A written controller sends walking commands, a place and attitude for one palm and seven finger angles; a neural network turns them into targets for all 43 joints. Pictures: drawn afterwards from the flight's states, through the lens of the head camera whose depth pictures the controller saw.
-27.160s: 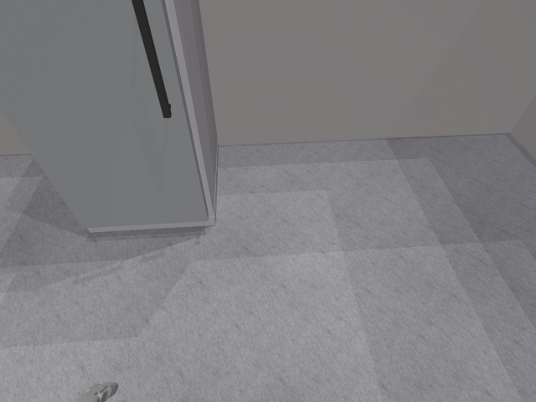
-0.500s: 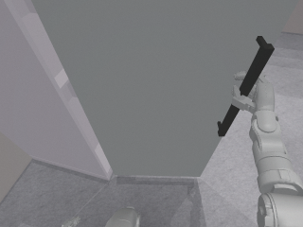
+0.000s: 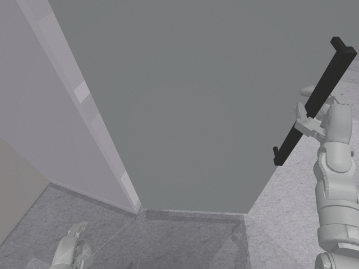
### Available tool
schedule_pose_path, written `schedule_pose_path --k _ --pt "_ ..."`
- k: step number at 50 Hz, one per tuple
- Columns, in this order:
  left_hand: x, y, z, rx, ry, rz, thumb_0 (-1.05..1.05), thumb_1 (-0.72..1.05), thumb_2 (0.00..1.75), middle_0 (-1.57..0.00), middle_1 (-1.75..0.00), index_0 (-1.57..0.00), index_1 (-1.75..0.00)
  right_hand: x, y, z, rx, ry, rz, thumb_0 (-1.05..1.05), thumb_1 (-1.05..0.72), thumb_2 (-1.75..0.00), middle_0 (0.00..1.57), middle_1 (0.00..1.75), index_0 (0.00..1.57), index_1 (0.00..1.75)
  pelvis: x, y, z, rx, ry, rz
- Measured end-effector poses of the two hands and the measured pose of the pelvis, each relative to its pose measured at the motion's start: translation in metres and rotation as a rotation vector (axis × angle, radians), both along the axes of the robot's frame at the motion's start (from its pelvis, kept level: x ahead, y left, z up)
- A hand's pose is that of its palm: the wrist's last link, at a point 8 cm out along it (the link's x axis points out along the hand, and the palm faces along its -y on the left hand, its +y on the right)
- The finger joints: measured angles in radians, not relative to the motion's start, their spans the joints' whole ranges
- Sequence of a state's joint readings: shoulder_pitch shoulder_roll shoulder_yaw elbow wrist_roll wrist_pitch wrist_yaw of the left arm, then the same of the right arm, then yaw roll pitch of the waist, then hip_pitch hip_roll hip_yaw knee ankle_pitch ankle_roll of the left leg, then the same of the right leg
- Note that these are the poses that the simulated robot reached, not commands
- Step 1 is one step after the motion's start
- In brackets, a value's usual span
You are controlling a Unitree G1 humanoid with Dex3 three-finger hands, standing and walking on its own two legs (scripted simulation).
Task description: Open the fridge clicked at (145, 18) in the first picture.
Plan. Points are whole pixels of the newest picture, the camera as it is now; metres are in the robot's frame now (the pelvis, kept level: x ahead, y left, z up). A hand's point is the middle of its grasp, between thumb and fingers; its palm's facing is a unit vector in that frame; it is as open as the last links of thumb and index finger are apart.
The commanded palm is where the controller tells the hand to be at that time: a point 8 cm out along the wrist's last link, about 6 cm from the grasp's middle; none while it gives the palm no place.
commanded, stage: stop walking and hold the door back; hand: right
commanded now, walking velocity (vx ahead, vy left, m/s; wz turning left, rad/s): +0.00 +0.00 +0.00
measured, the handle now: (300, 115) +0.46 -0.22 +0.10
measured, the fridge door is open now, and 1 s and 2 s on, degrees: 74 78 76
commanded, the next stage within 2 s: loosen the grip on the handle in 0.28 s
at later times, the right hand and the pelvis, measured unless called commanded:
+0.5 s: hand (305, 121) +0.41 -0.21 +0.13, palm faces +0.19 +0.96 -0.18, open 6.2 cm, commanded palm +0.35 -0.26 +0.13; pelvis -0.01 +0.01 +0.01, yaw +1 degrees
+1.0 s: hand (312, 138) +0.38 -0.22 +0.11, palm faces +0.23 +0.95 -0.23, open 14.2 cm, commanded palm +0.34 -0.27 +0.12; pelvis -0.02 +0.01 -0.01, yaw +3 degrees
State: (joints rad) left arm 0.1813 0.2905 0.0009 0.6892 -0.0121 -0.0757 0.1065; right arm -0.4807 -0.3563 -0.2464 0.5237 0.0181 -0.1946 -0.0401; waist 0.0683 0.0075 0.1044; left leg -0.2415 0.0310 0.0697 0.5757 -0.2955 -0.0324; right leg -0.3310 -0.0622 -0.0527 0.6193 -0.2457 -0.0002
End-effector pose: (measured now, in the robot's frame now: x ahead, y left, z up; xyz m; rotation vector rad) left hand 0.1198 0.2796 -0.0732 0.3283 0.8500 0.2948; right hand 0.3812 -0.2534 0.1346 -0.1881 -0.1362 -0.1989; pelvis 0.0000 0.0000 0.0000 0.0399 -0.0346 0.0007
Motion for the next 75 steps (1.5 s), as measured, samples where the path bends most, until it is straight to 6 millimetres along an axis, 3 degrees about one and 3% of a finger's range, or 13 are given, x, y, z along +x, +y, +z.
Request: schedule_pose_path --k 7,14,20,23,27,33,37,41,46,54,64,75 --pt "0.020 -0.042 0.007 -0.085 -0.029 -0.067 0.00 0.91 0.90 -0.20 -0.30 -0.20 -0.30 -0.006 0.001 0.000 -0.006 0.002 0.017 -0.03 -0.68 -0.75 0.45 1.40 0.42 1.40 0.001 -0.005 0.012 0.008 0.032 0.021" --pt "0.019 -0.061 -0.018 -0.192 0.004 -0.108 0.00 0.90 0.90 -0.20 -0.30 -0.21 -0.30 -0.016 0.002 0.001 -0.058 0.018 -0.018 -0.05 -0.67 -0.75 0.46 1.40 0.40 1.40 -0.003 0.004 0.006 -0.007 0.028 0.030" --pt "0.000 -0.045 -0.022 -0.168 0.040 -0.060 0.00 0.90 0.90 -0.20 -0.30 -0.21 -0.30 -0.013 0.001 0.003 -0.076 0.073 -0.009 -0.10 -0.65 -0.78 0.46 1.40 0.41 1.40 -0.006 0.006 0.006 -0.017 0.016 0.017" --pt "-0.012 -0.029 -0.012 -0.135 0.017 -0.051 0.01 0.90 0.90 -0.20 -0.30 -0.21 -0.30 -0.003 -0.004 0.004 -0.043 0.122 0.006 -0.11 -0.58 -0.77 0.46 1.40 0.43 1.40 -0.009 0.008 0.005 -0.038 0.057 0.016" --pt "-0.031 -0.005 0.000 -0.090 -0.046 -0.014 0.01 0.90 0.90 -0.20 -0.30 -0.21 -0.30 -0.011 -0.003 0.006 0.014 0.099 -0.010 -0.07 -0.47 -0.72 0.43 1.38 0.41 1.38 -0.013 0.007 0.005 -0.037 0.062 0.035" --pt "-0.065 0.015 -0.004 -0.049 0.001 0.023 0.00 0.91 0.90 -0.20 -0.30 -0.20 -0.30 -0.029 -0.003 0.001 -0.060 0.027 -0.023 -0.02 -0.08 -0.51 0.43 1.37 0.37 1.35 -0.027 0.010 -0.002 -0.037 0.067 0.036" --pt "-0.081 0.014 -0.013 -0.045 0.062 0.030 0.01 0.91 0.90 -0.20 -0.30 -0.20 -0.30 -0.035 -0.010 -0.008 -0.064 0.031 -0.031 -0.01 0.21 -0.37 0.42 1.36 0.38 1.34 -0.034 0.012 -0.005 -0.034 0.075 0.037" --pt "-0.087 0.007 -0.020 -0.058 0.092 0.032 0.01 0.91 0.90 -0.20 -0.30 -0.20 -0.30 -0.035 -0.016 -0.014 -0.075 0.050 -0.024 0.00 0.39 -0.28 0.41 1.34 0.37 1.31 -0.036 0.013 -0.007 -0.028 0.093 0.051" --pt "-0.078 -0.006 -0.028 -0.094 0.075 0.027 0.01 0.91 0.90 -0.20 -0.30 -0.20 -0.30 -0.040 -0.018 -0.012 -0.067 0.017 -0.026 -0.01 0.49 -0.23 0.38 1.28 0.33 1.25 -0.028 0.011 -0.008 -0.024 0.103 0.055" --pt "-0.038 -0.022 -0.030 -0.121 0.028 -0.026 0.01 0.90 0.90 -0.20 -0.30 -0.21 -0.30 -0.033 -0.017 -0.012 -0.062 0.026 -0.029 -0.01 0.54 -0.20 0.36 1.23 0.29 1.18 -0.013 0.008 -0.008 -0.022 0.117 0.048" --pt "0.002 -0.019 -0.018 -0.097 -0.013 -0.046 0.01 0.90 0.90 -0.20 -0.30 -0.21 -0.30 -0.041 -0.058 -0.017 -0.058 0.052 -0.112 -0.01 0.55 -0.20 0.28 1.17 0.26 1.15 0.007 0.008 -0.008 -0.024 0.140 0.053" --pt "0.013 -0.016 -0.021 -0.070 0.014 -0.049 0.01 0.91 0.90 -0.20 -0.30 -0.21 -0.30 -0.045 -0.078 -0.015 -0.055 0.068 -0.075 -0.01 0.55 -0.20 0.26 1.15 0.25 1.15 0.015 0.004 -0.009 -0.013 0.152 0.036"
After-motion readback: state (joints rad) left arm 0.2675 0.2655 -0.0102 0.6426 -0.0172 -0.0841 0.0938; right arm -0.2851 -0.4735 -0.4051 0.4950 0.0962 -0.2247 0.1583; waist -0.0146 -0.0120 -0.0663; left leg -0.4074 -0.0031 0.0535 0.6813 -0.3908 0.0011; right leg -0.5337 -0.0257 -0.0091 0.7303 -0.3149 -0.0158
